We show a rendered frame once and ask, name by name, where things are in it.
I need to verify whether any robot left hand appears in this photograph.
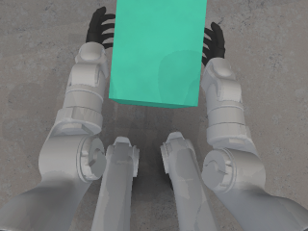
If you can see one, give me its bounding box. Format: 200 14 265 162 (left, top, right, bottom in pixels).
86 6 116 49

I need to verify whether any robot left upper arm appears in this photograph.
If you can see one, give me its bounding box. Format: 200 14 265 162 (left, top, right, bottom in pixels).
0 134 107 231

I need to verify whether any robot right upper arm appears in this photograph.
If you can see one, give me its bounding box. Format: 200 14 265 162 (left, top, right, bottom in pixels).
201 147 308 231

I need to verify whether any robot left thigh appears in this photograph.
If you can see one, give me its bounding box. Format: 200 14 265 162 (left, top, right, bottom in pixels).
90 141 140 231

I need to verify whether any left robot forearm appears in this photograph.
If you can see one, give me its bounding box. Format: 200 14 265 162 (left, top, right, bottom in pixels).
38 41 109 169

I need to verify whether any carton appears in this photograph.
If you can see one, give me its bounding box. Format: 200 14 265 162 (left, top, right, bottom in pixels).
109 0 207 109

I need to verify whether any right robot forearm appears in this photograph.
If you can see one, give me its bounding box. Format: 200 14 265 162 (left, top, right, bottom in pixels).
200 57 261 160

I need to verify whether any robot right hand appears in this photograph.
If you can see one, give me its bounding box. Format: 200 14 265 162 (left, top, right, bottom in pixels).
201 21 225 68

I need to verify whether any left robot shin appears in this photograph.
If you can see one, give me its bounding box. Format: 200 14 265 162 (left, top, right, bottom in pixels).
105 137 132 159

